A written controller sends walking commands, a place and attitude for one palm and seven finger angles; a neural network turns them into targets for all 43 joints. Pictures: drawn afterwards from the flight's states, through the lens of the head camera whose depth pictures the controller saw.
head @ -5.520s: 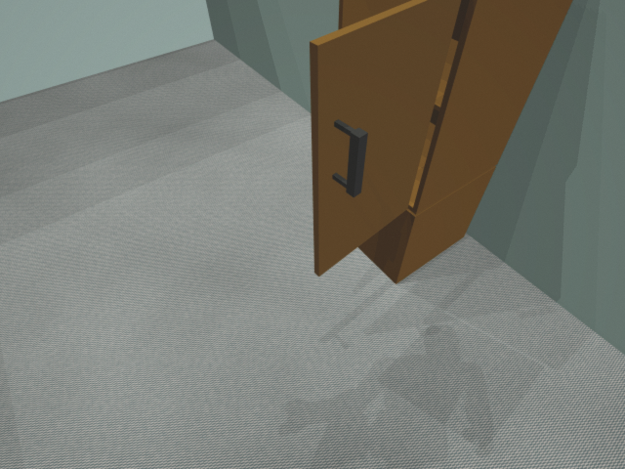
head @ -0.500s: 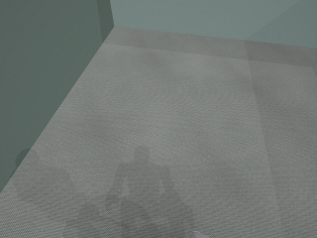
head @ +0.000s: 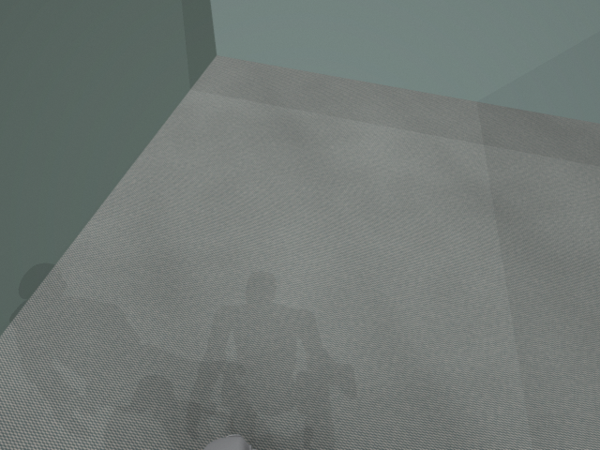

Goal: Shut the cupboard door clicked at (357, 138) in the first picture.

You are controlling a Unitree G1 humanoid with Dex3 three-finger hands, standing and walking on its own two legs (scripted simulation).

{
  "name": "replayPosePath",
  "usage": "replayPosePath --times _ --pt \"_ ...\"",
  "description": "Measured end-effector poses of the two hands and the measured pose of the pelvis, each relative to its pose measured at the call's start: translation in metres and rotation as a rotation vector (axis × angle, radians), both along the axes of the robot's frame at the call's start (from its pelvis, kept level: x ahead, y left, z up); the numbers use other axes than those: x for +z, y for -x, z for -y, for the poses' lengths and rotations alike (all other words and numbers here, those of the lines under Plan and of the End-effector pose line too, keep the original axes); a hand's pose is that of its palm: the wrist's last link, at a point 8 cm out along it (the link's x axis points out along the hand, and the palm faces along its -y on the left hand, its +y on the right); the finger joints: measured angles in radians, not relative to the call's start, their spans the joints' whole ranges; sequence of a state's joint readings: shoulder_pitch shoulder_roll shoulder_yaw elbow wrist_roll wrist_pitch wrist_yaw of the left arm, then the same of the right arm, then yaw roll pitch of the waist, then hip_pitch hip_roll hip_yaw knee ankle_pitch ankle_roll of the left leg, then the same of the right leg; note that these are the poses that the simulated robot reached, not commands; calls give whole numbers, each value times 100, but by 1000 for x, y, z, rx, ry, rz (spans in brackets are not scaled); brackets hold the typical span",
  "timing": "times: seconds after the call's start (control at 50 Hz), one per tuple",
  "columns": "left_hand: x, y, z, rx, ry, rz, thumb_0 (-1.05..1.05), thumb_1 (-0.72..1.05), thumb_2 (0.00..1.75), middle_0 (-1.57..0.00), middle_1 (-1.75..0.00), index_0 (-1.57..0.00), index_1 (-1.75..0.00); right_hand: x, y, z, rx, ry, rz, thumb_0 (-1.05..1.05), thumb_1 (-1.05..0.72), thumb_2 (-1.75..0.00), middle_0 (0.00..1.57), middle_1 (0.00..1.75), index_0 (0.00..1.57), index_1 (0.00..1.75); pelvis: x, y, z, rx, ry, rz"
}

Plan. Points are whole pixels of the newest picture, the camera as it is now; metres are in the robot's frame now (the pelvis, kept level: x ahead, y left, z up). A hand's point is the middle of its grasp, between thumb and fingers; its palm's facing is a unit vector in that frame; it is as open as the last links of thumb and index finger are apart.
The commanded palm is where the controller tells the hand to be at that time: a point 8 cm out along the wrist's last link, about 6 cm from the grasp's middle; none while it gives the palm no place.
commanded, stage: walk to a spot facing it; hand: left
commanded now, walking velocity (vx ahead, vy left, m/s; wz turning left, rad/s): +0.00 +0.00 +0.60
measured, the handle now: out of the picture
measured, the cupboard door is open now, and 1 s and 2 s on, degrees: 96 96 96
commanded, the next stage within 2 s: none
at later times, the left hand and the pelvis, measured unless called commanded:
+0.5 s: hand out of the picture +0.11 +0.16 -0.15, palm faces +0.33 -0.91 -0.23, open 7.4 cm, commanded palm none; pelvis +0.10 -0.05 +0.02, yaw +20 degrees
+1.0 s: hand out of the picture +0.10 +0.13 -0.14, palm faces +0.60 -0.75 -0.28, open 7.4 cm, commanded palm none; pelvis +0.16 -0.08 +0.01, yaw +39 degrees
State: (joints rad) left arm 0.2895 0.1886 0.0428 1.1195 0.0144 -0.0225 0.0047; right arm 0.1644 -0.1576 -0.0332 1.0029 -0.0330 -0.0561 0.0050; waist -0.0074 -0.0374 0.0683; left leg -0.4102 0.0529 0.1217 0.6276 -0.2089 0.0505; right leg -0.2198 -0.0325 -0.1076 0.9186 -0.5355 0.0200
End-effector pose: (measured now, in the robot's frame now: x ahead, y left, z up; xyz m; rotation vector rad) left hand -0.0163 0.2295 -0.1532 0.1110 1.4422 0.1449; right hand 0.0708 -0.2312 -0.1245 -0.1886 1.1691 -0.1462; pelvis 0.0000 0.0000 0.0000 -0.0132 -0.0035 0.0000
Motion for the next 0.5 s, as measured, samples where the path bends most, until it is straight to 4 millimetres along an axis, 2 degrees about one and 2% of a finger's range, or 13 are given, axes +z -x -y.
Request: replayPosePath --times 0.06,0.12,0.2,0.26,0.32,0.38,0.44,0.5 --pt "6 -33 -1 31 -11 49 1 92 90 -19 -30 -20 -29 1 -18 -3 34 1 -25 0 -91 -90 20 30 20 30 4 -14 2 36 -4 -12" --pt "16 -71 2 59 -23 139 1 91 90 -19 -30 -20 -29 1 -30 3 65 4 -68 0 -92 -90 20 30 20 30 9 -25 7 74 -1 -23" --pt "29 -114 9 77 -52 246 1 91 90 -19 -30 -20 -29 -3 -48 21 92 1 -106 0 -92 -90 21 30 20 30 10 -39 21 128 3 -28" --pt "32 -134 15 91 -93 311 0 91 90 -20 -30 -20 -29 -11 -68 39 105 -4 -115 0 -91 -90 21 30 20 30 3 -53 38 165 -22 -36" --pt "39 -136 20 126 -117 317 0 91 90 -20 -30 -20 -29 -8 -94 53 136 7 -122 0 -91 -90 20 30 20 30 6 -64 45 219 -25 -30" --pt "44 -129 25 171 -123 293 0 91 90 -20 -30 -20 -29 2 -125 59 182 24 -109 0 -91 -90 20 30 20 30 13 -77 49 268 -39 -31" --pt "42 -117 27 216 -117 256 0 91 90 -20 -30 -20 -29 12 -160 55 244 35 -83 0 -91 -90 20 30 20 30 18 -89 50 311 -55 -36" --pt "35 -98 26 269 -109 212 0 91 90 -20 -30 -20 -29 16 -196 40 322 45 -46 0 -91 -90 20 30 20 30 15 -97 47 353 -56 -39"
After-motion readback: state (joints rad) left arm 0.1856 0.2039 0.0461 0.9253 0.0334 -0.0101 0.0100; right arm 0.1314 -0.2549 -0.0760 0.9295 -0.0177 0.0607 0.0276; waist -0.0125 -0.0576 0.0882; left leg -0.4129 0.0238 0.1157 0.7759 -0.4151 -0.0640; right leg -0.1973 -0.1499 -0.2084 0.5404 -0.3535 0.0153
